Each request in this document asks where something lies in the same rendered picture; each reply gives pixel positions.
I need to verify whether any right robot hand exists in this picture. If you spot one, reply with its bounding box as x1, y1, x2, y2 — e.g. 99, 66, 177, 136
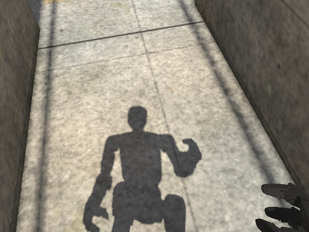
255, 183, 309, 232

